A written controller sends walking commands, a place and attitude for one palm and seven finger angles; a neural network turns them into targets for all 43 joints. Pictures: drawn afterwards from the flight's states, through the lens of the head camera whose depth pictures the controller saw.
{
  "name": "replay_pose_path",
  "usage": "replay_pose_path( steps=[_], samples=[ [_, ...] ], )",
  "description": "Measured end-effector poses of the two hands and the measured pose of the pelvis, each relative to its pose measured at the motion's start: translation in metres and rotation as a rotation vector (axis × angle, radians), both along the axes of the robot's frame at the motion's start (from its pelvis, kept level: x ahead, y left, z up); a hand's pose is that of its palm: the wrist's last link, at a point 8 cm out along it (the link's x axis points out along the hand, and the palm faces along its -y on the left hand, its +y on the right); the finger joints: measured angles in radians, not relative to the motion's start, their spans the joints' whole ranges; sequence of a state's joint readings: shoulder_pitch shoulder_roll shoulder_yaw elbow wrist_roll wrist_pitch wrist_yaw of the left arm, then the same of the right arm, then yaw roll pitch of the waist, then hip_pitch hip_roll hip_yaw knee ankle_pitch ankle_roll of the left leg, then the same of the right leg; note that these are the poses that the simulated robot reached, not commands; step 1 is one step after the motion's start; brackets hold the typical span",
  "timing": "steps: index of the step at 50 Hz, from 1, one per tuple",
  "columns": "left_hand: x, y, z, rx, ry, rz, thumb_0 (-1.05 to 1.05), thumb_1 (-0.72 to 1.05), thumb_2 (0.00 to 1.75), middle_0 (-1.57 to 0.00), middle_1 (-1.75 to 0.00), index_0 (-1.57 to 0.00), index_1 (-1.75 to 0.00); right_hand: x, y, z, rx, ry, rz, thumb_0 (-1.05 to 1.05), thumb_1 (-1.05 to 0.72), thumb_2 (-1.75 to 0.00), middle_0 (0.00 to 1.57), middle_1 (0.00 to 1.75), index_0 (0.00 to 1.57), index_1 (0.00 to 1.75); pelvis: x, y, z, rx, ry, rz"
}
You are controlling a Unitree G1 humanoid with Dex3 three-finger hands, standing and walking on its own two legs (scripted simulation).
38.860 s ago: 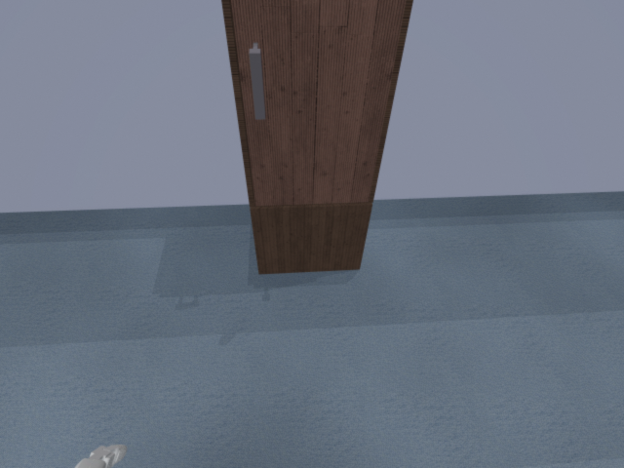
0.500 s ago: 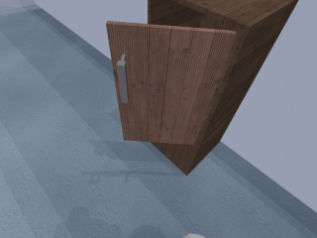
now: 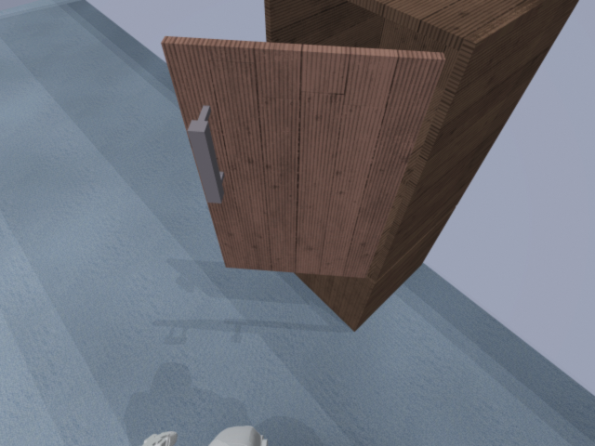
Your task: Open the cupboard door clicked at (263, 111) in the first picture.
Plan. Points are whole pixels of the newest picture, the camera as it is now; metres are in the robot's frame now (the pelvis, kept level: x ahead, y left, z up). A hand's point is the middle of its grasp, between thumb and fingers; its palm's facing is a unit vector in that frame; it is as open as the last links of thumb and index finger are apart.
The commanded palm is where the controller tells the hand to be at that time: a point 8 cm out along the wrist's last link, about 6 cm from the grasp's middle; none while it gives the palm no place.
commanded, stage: come to a stop and stand still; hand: left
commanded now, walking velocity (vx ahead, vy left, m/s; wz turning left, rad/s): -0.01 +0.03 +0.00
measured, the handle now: (210, 156) +0.52 +0.17 +0.06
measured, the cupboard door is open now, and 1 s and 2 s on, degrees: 43 43 43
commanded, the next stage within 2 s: look again from close up in 1.78 s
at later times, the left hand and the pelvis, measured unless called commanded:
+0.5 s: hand out of the picture -0.03 +0.24 -0.18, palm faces +0.01 -0.99 -0.13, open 7.4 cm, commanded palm none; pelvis -0.03 +0.06 +0.02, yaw -2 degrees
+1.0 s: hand out of the picture -0.05 +0.16 -0.16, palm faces +0.03 -0.98 -0.17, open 7.3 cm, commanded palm none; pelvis -0.04 +0.01 +0.01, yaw -1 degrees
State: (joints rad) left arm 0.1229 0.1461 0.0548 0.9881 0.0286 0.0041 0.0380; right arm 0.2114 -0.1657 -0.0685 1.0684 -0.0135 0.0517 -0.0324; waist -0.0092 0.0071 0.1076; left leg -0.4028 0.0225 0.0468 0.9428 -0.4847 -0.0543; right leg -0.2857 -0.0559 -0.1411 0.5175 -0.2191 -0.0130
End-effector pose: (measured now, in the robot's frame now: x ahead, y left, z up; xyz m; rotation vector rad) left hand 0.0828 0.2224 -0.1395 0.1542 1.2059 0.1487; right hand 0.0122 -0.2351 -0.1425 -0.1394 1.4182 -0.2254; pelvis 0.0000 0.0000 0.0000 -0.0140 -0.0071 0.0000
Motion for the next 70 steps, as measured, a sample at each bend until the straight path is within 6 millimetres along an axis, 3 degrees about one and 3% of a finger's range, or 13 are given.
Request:
replay_pose_path(
  steps=[6,12,17,20,24,34,38,41,48,55,63,70],
  samples=[
    [-0.035,0.039,-0.020,-0.014,0.058,0.036,0.00,0.92,0.89,-0.21,-0.30,-0.21,-0.30,0.038,0.019,0.010,-0.055,-0.151,0.059,0.01,-0.91,-0.90,0.20,0.29,0.20,0.30,-0.011,0.028,-0.009,-0.015,0.000,0.006],
    [-0.071,0.066,-0.016,-0.033,0.130,0.065,0.00,0.91,0.89,-0.20,-0.30,-0.20,-0.30,0.037,0.055,0.028,-0.058,-0.183,0.099,0.01,-0.91,-0.90,0.20,0.29,0.20,0.30,-0.015,0.051,0.004,-0.024,-0.001,-0.001],
    [-0.100,0.074,-0.010,-0.058,0.196,0.059,0.00,0.91,0.89,-0.20,-0.30,-0.20,-0.30,0.029,0.067,0.040,-0.077,-0.188,0.083,0.00,-0.93,-0.90,0.20,0.30,0.20,0.30,-0.018,0.063,0.014,-0.033,0.017,-0.015],
    [-0.113,0.074,-0.010,-0.066,0.240,0.046,0.00,0.91,0.89,-0.20,-0.30,-0.20,-0.30,0.014,0.067,0.043,-0.091,-0.177,0.055,0.00,-0.94,-0.90,0.20,0.30,0.20,0.30,-0.022,0.065,0.016,-0.037,0.020,-0.025],
    [-0.119,0.072,-0.011,-0.073,0.264,0.025,0.00,0.91,0.89,-0.20,-0.30,-0.20,-0.30,-0.020,0.064,0.045,-0.103,-0.123,0.013,0.00,-0.93,-0.90,0.20,0.30,0.20,0.30,-0.029,0.064,0.018,-0.043,0.017,-0.035],
    [-0.101,0.044,-0.003,-0.064,0.174,-0.035,0.00,0.91,0.89,-0.20,-0.30,-0.20,-0.30,-0.121,0.054,0.032,-0.040,0.061,-0.095,0.01,-0.91,-0.90,0.20,0.30,0.20,0.30,-0.049,0.044,0.018,-0.026,0.010,-0.033],
    [-0.096,0.030,0.005,-0.024,0.119,-0.032,0.01,0.93,0.89,-0.20,-0.30,-0.20,-0.30,-0.146,0.046,0.018,0.017,0.113,-0.112,0.01,-0.90,-0.90,0.20,0.30,0.20,0.30,-0.053,0.027,0.014,0.000,0.005,-0.029],
    [-0.106,0.020,0.006,0.008,0.104,-0.015,0.00,0.93,0.89,-0.20,-0.30,-0.20,-0.30,-0.152,0.039,0.005,0.059,0.136,-0.112,0.01,-0.90,-0.90,0.20,0.30,0.20,0.30,-0.055,0.014,0.008,0.029,-0.003,-0.033],
    [-0.134,-0.005,0.014,-0.012,0.168,0.025,0.00,0.92,0.89,-0.20,-0.30,-0.20,-0.30,-0.121,0.028,0.003,0.093,0.092,-0.068,0.01,-0.91,-0.90,0.20,0.29,0.20,0.30,-0.046,0.005,0.014,0.027,0.004,-0.028],
    [-0.148,-0.018,-0.001,-0.086,0.240,0.062,0.00,0.91,0.89,-0.20,-0.30,-0.20,-0.30,-0.066,0.030,0.003,0.048,0.037,-0.005,0.01,-0.91,-0.90,0.20,0.29,0.20,0.30,-0.034,0.015,0.007,0.000,0.010,-0.015],
    [-0.144,-0.005,-0.017,-0.128,0.303,0.054,0.00,0.91,0.89,-0.20,-0.30,-0.20,-0.30,-0.009,0.037,0.017,-0.040,-0.079,0.028,0.02,-0.93,-0.90,0.20,0.29,0.20,0.30,-0.019,0.032,0.005,0.011,-0.003,-0.040],
    [-0.120,0.024,-0.013,-0.082,0.259,0.016,0.00,0.91,0.89,-0.20,-0.30,-0.20,-0.30,0.007,0.051,0.018,-0.033,-0.126,0.025,0.01,-0.94,-0.90,0.20,0.29,0.20,0.30,-0.018,0.044,0.007,0.012,-0.005,-0.044]
  ],
)
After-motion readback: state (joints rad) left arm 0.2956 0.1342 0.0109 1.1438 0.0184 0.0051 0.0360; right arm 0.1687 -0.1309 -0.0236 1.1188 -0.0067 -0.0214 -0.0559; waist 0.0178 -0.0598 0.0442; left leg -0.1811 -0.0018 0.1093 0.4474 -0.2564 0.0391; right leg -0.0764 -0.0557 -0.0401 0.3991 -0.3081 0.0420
